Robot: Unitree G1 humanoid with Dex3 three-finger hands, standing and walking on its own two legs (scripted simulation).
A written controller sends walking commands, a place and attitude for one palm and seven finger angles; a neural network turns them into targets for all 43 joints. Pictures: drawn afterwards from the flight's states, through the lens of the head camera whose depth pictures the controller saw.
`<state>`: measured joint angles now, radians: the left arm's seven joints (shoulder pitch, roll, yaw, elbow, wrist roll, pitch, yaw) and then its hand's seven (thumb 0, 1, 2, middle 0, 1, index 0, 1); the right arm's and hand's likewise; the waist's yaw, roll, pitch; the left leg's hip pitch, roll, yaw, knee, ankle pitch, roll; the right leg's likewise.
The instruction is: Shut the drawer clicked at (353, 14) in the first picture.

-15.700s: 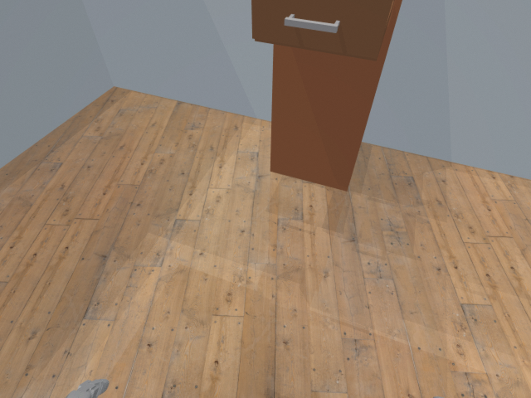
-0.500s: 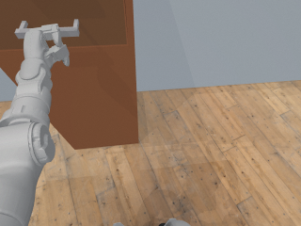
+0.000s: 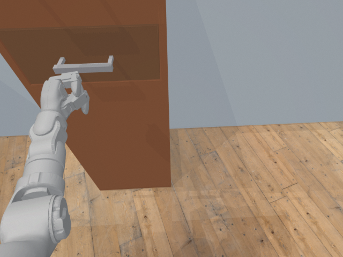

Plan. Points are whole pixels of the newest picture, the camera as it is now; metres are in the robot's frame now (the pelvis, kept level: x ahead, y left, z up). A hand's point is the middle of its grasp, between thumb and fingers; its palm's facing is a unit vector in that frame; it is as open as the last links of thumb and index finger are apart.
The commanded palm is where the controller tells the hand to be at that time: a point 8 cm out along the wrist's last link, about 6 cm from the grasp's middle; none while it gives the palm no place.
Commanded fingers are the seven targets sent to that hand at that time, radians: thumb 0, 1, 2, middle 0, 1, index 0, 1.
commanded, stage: draw the hand back to the body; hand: left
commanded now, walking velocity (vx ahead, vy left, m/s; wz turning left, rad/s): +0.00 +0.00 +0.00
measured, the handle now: (85, 64) +0.57 +0.22 +0.15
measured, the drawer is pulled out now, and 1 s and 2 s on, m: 0.00 0.00 0.00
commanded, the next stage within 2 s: step back with the hand held close in 1.20 s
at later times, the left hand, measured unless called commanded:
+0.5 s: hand (48, 158) +0.28 +0.22 +0.15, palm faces +0.24 -0.95 -0.21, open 3.2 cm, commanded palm +0.24 +0.26 +0.17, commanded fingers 0.00 0.90 0.90 -1.40 -1.60 -1.40 -1.60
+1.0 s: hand out of the picture +0.16 +0.24 +0.16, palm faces +0.39 -0.84 -0.38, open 3.2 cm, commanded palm +0.11 +0.28 +0.19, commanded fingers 0.00 0.90 0.90 -1.40 -1.60 -1.40 -1.60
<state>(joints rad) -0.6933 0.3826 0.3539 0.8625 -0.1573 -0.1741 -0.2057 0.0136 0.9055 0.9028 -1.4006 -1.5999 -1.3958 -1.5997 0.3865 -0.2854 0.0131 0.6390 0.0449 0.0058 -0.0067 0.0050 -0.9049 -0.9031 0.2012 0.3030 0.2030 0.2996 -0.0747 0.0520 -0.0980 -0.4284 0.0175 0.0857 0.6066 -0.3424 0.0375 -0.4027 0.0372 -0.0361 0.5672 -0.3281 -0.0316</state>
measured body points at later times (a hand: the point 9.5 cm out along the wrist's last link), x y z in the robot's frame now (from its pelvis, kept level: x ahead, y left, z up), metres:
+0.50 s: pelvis -0.03 +0.00 +0.01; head -0.03 -0.02 +0.46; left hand +0.26 +0.27 +0.16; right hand +0.17 -0.22 -0.07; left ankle -0.03 +0.09 -0.73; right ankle -0.03 -0.10 -0.73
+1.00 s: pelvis -0.02 +0.00 +0.02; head -0.04 -0.03 +0.46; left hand +0.14 +0.28 +0.18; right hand +0.17 -0.22 -0.08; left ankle -0.03 +0.09 -0.73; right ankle -0.03 -0.10 -0.73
